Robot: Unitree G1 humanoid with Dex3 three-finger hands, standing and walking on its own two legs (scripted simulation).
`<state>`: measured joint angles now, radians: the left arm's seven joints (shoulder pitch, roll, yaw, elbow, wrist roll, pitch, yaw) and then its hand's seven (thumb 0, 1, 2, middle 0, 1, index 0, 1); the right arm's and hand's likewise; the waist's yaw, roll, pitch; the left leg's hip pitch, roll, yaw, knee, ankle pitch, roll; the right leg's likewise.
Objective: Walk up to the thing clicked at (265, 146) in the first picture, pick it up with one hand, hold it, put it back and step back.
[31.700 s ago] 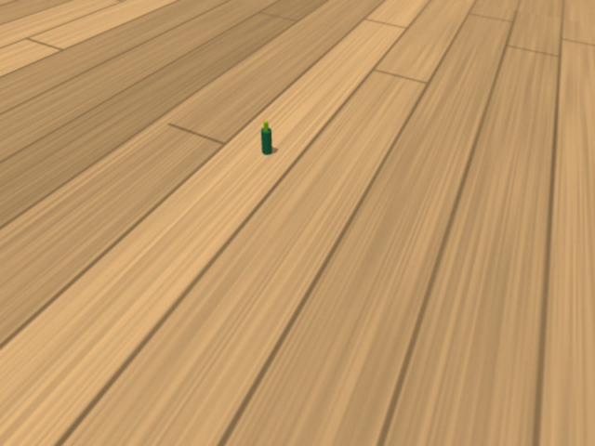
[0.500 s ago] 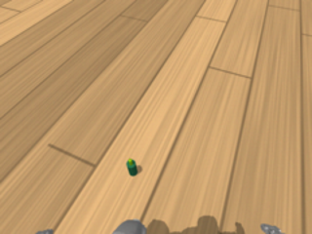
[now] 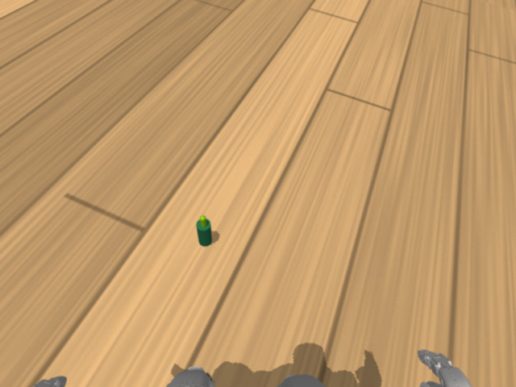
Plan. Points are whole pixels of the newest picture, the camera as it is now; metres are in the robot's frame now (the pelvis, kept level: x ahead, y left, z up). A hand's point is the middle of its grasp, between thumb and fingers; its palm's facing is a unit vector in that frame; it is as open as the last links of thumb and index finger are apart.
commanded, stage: step back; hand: left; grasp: from the side
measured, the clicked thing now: (204, 229) +0.70 +0.16 -0.66
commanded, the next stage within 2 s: stand in 1.92 s
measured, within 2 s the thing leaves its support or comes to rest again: neither
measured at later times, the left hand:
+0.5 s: hand out of the picture -0.04 +0.25 -0.15, palm faces +0.05 -0.92 -0.38, open 7.4 cm
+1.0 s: hand out of the picture -0.28 +0.21 -0.14, palm faces +0.06 -0.90 -0.43, open 7.4 cm
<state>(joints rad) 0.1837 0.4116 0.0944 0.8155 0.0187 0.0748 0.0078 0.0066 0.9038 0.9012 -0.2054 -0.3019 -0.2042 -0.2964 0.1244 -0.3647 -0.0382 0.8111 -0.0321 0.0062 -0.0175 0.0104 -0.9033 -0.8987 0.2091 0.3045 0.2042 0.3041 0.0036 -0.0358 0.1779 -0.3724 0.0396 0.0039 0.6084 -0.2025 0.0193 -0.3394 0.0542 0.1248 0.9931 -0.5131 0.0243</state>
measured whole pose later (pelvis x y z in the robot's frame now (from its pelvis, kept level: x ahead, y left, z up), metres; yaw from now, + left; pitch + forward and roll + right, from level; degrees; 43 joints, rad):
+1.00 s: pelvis -0.33 -0.08 -0.01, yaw +4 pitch -2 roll +1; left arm 0.23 0.38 0.07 0.87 0.06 0.02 0.00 0.01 0.90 0.90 -0.21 -0.30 -0.21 -0.30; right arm 0.23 -0.42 -0.06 0.91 -0.03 0.03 -0.01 0.01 -0.91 -0.90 0.20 0.30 0.20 0.30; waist 0.03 0.02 0.09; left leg -0.36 -0.05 -0.05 0.88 -0.50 -0.01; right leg -0.31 -0.04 -0.02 0.69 -0.35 -0.01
